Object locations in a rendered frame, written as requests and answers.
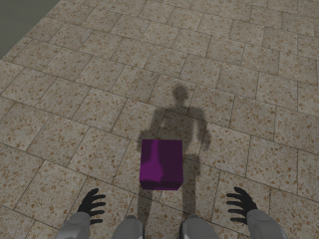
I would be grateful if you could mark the right robot shin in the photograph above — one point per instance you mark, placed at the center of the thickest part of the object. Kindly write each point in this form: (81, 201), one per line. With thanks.
(192, 216)

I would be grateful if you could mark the carton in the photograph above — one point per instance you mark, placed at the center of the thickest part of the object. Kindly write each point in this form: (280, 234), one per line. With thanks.
(161, 164)

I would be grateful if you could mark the right robot forearm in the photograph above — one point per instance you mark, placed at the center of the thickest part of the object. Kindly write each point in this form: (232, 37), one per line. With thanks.
(262, 226)

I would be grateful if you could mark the left robot shin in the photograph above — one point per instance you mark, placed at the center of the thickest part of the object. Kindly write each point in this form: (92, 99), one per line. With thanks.
(131, 216)

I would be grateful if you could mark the robot shin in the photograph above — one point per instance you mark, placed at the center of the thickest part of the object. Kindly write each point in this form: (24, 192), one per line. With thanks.
(131, 216)
(192, 216)

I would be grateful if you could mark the right robot hand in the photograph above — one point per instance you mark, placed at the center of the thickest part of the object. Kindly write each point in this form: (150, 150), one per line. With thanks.
(247, 204)

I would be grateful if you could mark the left robot forearm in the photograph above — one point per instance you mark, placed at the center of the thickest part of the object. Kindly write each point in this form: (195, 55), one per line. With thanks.
(76, 227)

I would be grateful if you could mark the left robot hand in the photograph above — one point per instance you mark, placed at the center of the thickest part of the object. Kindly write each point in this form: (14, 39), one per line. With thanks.
(87, 205)

